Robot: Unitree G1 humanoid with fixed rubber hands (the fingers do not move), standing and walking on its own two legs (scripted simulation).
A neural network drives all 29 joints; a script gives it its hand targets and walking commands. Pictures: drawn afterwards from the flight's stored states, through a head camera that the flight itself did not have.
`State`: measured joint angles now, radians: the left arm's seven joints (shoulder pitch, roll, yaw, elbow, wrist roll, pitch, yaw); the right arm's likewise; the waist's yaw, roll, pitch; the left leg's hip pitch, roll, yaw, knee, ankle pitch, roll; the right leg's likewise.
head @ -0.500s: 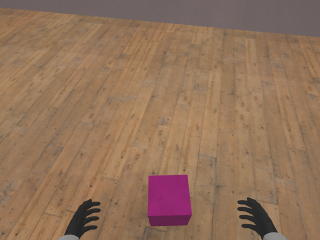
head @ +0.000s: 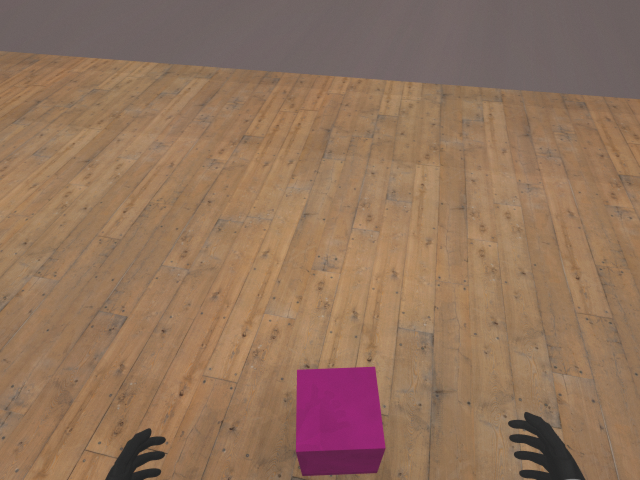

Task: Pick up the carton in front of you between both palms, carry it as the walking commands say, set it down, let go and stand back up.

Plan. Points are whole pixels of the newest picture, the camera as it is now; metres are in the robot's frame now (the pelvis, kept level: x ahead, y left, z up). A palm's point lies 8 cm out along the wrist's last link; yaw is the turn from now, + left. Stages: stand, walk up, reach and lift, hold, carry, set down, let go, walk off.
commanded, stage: stand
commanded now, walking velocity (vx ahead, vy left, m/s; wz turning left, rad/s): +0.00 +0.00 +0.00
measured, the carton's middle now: (337, 422) +0.40 -0.01 -0.65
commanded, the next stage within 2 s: none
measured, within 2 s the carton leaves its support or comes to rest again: neither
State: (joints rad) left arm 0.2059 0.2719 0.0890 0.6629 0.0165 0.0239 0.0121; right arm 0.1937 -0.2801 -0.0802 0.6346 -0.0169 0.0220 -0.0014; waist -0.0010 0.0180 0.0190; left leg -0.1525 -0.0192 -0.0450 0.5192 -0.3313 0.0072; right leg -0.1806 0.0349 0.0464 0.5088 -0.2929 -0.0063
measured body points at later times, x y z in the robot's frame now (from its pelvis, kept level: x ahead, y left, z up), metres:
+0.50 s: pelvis -0.01 +0.00 +0.00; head -0.02 -0.01 +0.45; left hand +0.11 +0.28 -0.11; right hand +0.10 -0.29 -0.11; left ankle -0.03 +0.12 -0.74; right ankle -0.01 -0.12 -0.74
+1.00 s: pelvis -0.03 +0.00 +0.01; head -0.03 -0.01 +0.45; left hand +0.08 +0.28 -0.11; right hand +0.05 -0.30 -0.12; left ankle -0.03 +0.12 -0.74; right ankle -0.01 -0.12 -0.74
